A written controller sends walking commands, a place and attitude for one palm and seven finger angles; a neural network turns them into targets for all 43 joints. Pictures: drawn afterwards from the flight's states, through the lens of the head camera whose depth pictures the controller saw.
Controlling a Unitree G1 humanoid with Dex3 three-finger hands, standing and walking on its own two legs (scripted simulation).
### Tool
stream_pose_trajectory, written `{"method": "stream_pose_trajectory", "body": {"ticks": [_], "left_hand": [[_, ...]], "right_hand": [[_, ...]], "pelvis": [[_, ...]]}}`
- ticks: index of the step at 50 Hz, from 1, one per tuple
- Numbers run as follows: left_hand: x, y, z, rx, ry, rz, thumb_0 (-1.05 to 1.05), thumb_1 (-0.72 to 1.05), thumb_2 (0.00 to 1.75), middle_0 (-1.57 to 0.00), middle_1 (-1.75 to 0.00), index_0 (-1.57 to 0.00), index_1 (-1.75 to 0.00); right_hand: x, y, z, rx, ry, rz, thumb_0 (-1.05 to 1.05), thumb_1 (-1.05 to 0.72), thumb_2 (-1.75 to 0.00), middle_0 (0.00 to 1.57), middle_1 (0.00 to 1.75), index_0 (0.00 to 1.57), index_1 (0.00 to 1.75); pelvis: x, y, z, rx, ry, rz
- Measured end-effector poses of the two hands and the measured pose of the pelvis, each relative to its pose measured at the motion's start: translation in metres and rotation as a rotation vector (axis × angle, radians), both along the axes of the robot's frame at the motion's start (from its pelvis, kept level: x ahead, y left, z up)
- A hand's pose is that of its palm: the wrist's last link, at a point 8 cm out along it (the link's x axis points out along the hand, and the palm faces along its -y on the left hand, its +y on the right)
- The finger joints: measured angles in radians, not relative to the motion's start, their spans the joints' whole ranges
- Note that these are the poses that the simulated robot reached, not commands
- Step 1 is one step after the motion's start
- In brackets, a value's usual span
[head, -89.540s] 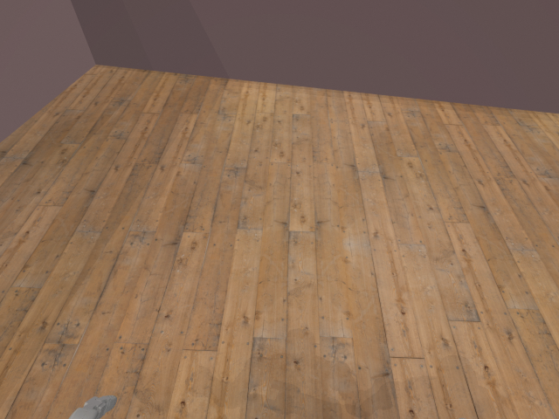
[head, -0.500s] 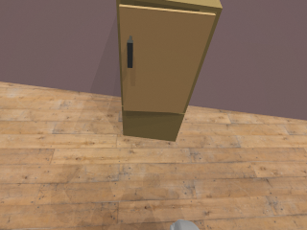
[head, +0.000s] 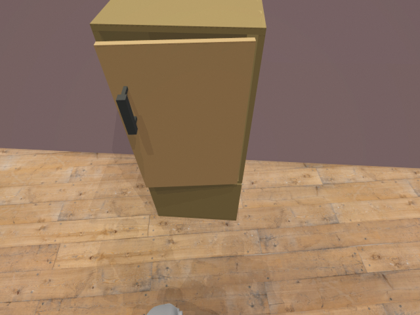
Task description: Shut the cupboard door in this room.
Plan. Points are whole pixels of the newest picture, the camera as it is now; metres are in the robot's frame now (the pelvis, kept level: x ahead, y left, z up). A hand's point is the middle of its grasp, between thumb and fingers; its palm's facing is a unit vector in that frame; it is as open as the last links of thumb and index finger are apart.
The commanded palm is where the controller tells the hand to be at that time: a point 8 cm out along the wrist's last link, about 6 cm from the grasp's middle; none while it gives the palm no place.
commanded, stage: take the last steps up to it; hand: left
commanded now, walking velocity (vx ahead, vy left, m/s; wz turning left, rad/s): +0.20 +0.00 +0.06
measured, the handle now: (128, 110) +0.60 +0.24 +0.03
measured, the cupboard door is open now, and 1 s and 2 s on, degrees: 6 6 6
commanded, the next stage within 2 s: come to a stop and stand still in 0.12 s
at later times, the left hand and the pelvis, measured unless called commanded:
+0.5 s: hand out of the picture +0.13 +0.17 -0.19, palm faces +0.05 -0.98 -0.20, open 7.3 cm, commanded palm none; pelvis +0.12 -0.01 -0.01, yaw +0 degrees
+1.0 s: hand out of the picture +0.15 +0.17 -0.18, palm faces +0.08 -0.98 -0.20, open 7.3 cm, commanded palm none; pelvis +0.09 -0.02 -0.01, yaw +1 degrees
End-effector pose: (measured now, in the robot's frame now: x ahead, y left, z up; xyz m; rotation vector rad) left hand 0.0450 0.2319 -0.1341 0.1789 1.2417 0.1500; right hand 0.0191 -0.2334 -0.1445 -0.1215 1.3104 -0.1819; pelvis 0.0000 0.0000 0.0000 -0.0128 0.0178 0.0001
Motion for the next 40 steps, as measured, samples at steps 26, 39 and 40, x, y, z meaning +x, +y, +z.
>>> {"method": "stream_pose_trajectory", "body": {"ticks": [26, 39, 40], "left_hand": [[0.084, -0.012, -0.022, -0.003, 0.141, 0.062, 0.0, 0.91, 0.89, -0.2, -0.3, -0.2, -0.29], [0.123, -0.032, 0.002, 0.042, 0.025, 0.028, 0.0, 0.91, 0.89, -0.2, -0.3, -0.2, -0.29], [0.124, -0.032, 0.002, 0.038, 0.015, 0.031, 0.0, 0.91, 0.89, -0.2, -0.3, -0.2, -0.29]], "right_hand": [[0.156, -0.011, -0.01, -0.032, 0.002, 0.059, 0.0, -0.93, -0.9, 0.2, 0.3, 0.2, 0.3], [0.147, -0.054, -0.004, -0.033, 0.03, 0.037, 0.01, -0.91, -0.9, 0.2, 0.3, 0.19, 0.3], [0.146, -0.053, -0.002, -0.034, 0.029, 0.043, 0.01, -0.91, -0.9, 0.2, 0.3, 0.19, 0.3]], "pelvis": [[0.121, -0.014, -0.013, 0.037, -0.036, 0.001], [0.12, -0.038, -0.002, 0.053, -0.016, 0.017], [0.118, -0.037, -0.001, 0.055, -0.016, 0.019]]}}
